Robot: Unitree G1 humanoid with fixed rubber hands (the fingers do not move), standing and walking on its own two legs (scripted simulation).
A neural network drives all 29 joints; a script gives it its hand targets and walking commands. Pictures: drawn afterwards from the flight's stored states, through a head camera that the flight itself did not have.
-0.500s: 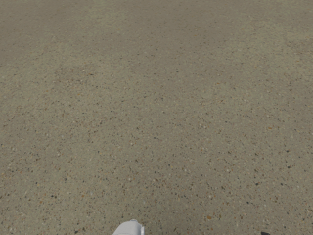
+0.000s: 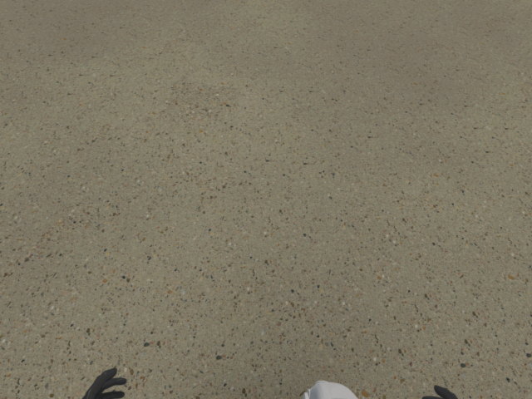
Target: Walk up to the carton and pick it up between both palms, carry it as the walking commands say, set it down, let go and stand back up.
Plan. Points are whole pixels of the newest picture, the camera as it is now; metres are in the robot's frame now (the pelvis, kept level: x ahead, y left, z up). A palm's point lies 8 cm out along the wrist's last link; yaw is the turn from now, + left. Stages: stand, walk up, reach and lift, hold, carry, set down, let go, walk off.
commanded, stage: walk up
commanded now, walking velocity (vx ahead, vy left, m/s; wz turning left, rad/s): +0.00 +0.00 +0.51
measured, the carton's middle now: out of the picture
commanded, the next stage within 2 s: none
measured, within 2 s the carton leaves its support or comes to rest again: neither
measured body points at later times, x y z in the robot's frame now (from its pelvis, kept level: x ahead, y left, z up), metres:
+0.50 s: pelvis -0.04 -0.02 +0.00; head +0.00 -0.01 +0.45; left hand -0.04 +0.27 -0.13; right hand +0.17 -0.24 -0.12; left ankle -0.10 +0.11 -0.70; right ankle -0.01 -0.13 -0.74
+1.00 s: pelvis -0.07 +0.01 +0.00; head -0.03 +0.04 +0.45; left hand -0.03 +0.31 -0.12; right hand +0.10 -0.22 -0.13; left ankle -0.11 +0.10 -0.74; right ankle -0.01 -0.11 -0.70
